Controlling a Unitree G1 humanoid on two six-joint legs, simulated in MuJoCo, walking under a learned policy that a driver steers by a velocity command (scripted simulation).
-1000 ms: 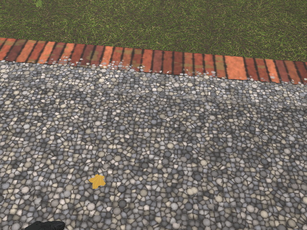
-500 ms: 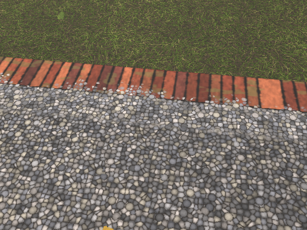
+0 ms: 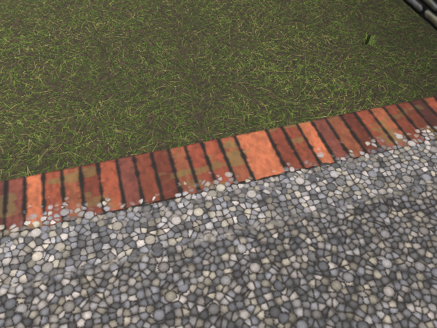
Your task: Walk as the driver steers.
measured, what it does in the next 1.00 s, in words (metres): walks ahead: right foot, then left foot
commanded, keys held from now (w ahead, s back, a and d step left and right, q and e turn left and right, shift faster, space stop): w+e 0.20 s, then w+q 0.34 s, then q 0.46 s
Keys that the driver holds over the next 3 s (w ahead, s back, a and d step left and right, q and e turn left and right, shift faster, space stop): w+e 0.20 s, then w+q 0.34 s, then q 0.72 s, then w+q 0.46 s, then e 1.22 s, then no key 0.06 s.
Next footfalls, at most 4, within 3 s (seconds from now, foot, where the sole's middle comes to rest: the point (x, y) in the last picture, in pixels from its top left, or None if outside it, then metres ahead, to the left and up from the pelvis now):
0.20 right None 0.27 -0.16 -0.78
0.76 left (205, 301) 0.57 0.01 -0.78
1.24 right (275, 291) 0.59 -0.21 -0.78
1.82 left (152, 262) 0.72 0.18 -0.78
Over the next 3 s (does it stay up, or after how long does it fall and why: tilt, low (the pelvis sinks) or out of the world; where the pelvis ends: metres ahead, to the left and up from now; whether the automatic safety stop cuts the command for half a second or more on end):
stays up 0.81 0.09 0.01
